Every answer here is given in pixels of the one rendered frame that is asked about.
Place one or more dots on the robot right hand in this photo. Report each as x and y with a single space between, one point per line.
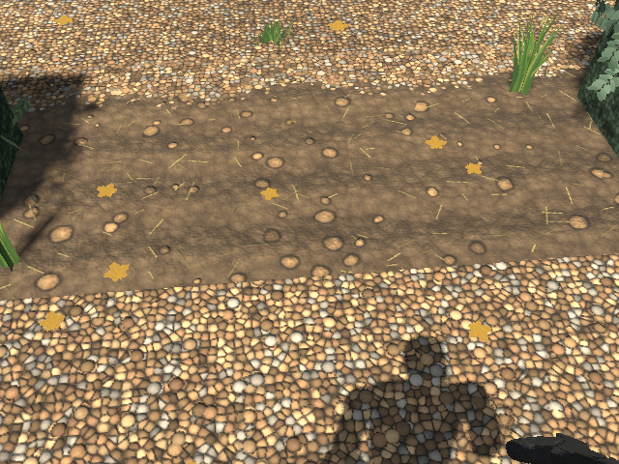
561 449

